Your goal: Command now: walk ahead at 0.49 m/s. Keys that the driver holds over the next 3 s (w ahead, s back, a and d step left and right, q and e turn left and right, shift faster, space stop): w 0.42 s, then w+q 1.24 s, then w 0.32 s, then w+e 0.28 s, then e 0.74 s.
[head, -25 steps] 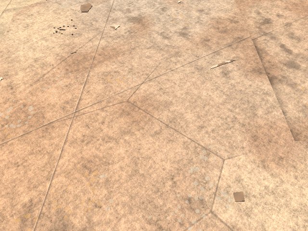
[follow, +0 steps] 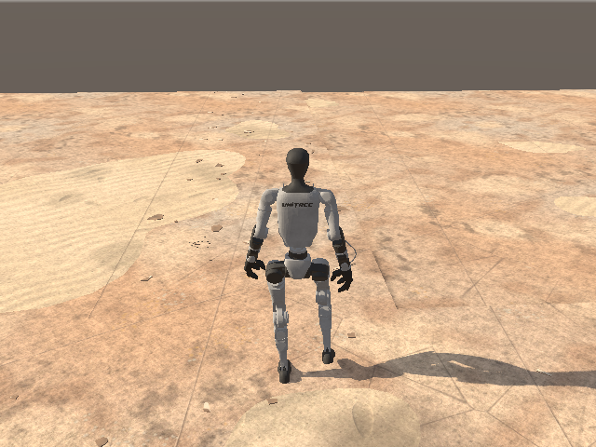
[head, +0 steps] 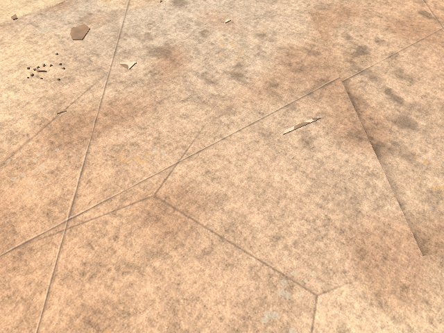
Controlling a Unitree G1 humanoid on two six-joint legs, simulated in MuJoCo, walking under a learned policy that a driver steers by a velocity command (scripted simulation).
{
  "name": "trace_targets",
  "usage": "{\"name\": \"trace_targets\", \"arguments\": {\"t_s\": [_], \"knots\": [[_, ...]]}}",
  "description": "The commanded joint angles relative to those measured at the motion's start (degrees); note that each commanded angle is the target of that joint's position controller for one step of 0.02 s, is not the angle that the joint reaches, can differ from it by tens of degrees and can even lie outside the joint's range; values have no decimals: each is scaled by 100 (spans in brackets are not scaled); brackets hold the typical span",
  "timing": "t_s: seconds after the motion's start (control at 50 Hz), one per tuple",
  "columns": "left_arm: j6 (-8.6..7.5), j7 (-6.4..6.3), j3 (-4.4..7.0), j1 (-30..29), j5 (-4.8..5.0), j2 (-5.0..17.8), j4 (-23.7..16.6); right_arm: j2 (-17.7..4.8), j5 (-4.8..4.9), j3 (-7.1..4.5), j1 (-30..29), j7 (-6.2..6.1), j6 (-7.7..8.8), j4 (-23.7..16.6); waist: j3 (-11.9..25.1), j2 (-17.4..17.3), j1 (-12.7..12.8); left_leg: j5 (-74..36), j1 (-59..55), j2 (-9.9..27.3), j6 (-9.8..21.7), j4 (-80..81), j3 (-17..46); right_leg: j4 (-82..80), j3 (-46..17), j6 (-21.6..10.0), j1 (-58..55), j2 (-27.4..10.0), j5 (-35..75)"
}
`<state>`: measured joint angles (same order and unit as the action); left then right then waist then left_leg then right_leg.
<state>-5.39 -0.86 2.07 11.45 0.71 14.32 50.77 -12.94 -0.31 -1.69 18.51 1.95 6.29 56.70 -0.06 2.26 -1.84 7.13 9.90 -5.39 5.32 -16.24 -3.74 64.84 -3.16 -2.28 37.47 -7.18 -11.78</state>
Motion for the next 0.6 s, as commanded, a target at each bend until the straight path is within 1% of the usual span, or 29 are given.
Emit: {"name": "trace_targets", "arguments": {"t_s": [0.02, 0.06, 0.1, 0.16, 0.2, 0.22, 0.24, 0.26, 0.28, 0.3, 0.32, 0.34, 0.36, 0.38, 0.4, 0.42, 0.44, 0.46, 0.48, 0.52, 0.54, 0.56, 0.6], "knots": [[27, -36, 67, 189, -69, 243, -242, -769, 12, -126, -235, -112, 96, -323, -309, -421, 267, -393, 578, 1617, 987, 1158, 1211, -849, -17, 156, 127, -243, 903], [-11, -9, 50, -301, -52, 194, -378, -840, 55, -138, -6, -170, 51, -285, -302, -419, 96, -490, 330, 1553, 839, 1115, 1055, -1759, 75, 171, 113, -144, 1459], [-34, 31, 32, -729, -17, 163, -475, -927, 102, -154, 218, -191, 22, -224, -310, -444, -67, -471, 113, 1517, 724, 1051, 918, -2465, 208, 204, -77, 22, 1751], [-52, 124, 11, -1231, 42, 190, -636, -970, 147, -169, 535, -192, -39, -93, -410, -504, -262, -316, -404, 1689, 692, 857, 950, -3031, 265, 201, -90, 137, 1613], [-88, 202, 17, -1424, 58, 252, -757, -977, 151, -185, 635, -202, -96, -30, -461, -536, -273, -319, -815, 1877, 640, 631, 1034, -3309, 242, 85, -49, 182, 1247], [-114, 236, 30, -1416, 60, 305, -791, -1006, 152, -201, 627, -209, -126, -19, -444, -564, -224, -388, -966, 1959, 600, 493, 1081, -3428, 252, 3, -140, 216, 1013], [-140, 259, 58, -1279, 59, 378, -785, -1049, 155, -219, 577, -216, -157, -21, -377, -617, -115, -622, -1060, 2010, 548, 310, 1110, -3545, 296, -78, -388, 280, 794], [-163, 267, 117, -949, 52, 487, -716, -1088, 151, -227, 460, -219, -189, -46, -204, -672, 109, -1309, -1062, 1962, 468, -67, 1044, -3666, 424, -176, -909, 423, 641], [-176, 248, 245, -186, 42, 697, -483, -1008, 123, -194, 364, -217, -220, -80, 231, -615, 489, -2227, -939, 1680, 336, -965, 808, -3787, 563, -323, -1906, 611, 604], [-187, 202, 401, 996, 0, 1126, -196, -779, 38, -93, 302, -215, -216, -213, 1077, -258, 931, -1927, -66, 1327, 127, -2579, 472, -3643, -107, -666, -3610, 7, 725], [-134, 195, 559, 1707, -83, 1777, -55, -98, 19, 115, 888, -163, -84, -316, 1867, 1208, 812, 415, 2377, 335, -332, -4880, 81, -4025, -2621, -1571, -5880, -1393, 127], [-130, 219, 426, 1788, -69, 1285, -27, -383, 124, 65, 876, -133, 72, -216, 2198, 1223, 865, 2417, 3180, 288, -266, -5794, 967, -4765, -3963, -1747, -6066, -1640, -387], [-143, 220, 308, 1226, -38, 940, -126, -910, 274, -76, 344, -112, 149, -371, 1302, 816, 740, 2057, 3651, 657, -137, -6090, 1032, -4805, -3116, -1406, -5324, -1450, -395], [-129, 223, 231, 656, -30, 725, -265, -938, 275, -91, -22, -135, 154, -463, 836, 404, 563, 1481, 3501, 985, -107, -5897, 868, -4914, -2260, -1203, -4476, -1201, 29], [-120, 253, 170, 280, -47, 541, -324, -853, 194, -113, -208, -173, 112, -487, 457, 113, 402, 1080, 3272, 1171, -143, -5514, 780, -5139, -1692, -1099, -3725, -937, 415], [-133, 277, 128, 119, -82, 411, -321, -770, 138, -145, -159, -201, 28, -478, 279, 189, 214, 808, 2911, 1333, -168, -5168, 796, -5343, -1257, -982, -3227, -706, 668], [-143, 294, 122, 105, -104, 363, -264, -611, 148, -134, -2, -205, -67, -417, 226, 274, 110, 644, 2648, 1356, -204, -5049, 767, -5501, -958, -951, -2956, -603, 829], [-170, 288, 143, 204, -113, 409, -188, -484, 162, -123, 107, -210, -141, -371, 184, 259, 64, 528, 2581, 1353, -237, -4993, 735, -5593, -708, -980, -2830, -561, 1136], [-191, 266, 169, 312, -129, 486, -105, -462, 173, -134, 83, -219, -191, -389, 101, 215, 41, 358, 2689, 1351, -267, -4907, 765, -5660, -478, -996, -2799, -550, 1419], [-202, 197, 210, 524, -169, 597, 28, -480, 175, -170, -249, -234, -231, -517, -45, 110, 108, -89, 3100, 1292, -304, -4519, 954, -5723, -171, -978, -2925, -580, 1789], [-193, 160, 215, 608, -177, 607, 78, -474, 170, -184, -430, -232, -231, -587, -88, 90, 152, -330, 3274, 1233, -315, -4257, 1063, -5738, -42, -946, -3029, -592, 1868], [-183, 128, 213, 640, -180, 612, 103, -463, 169, -196, -574, -221, -224, -645, -114, 94, 177, -598, 3352, 1171, -316, -3963, 1117, -5762, 103, -896, -3101, -584, 1879], [-176, 75, 204, 584, -167, 636, 101, -440, 157, -201, -858, -174, -204, -751, -182, 118, 223, -1149, 3243, 1081, -301, -3271, 1025, -5843, 429, -774, -3123, -510, 1769]]}}
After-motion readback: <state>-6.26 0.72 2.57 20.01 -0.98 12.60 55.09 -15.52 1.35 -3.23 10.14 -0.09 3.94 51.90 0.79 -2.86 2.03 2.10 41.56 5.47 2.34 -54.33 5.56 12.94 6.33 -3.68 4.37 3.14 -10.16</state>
